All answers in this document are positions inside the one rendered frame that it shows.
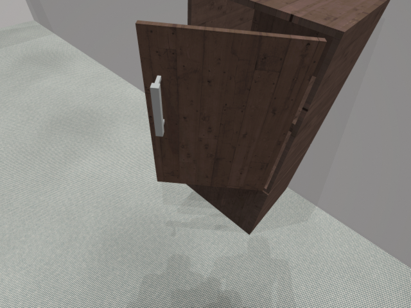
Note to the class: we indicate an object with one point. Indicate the cupboard door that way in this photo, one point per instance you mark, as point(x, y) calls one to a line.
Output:
point(229, 98)

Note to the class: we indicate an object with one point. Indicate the handle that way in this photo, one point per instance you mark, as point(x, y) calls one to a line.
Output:
point(155, 90)

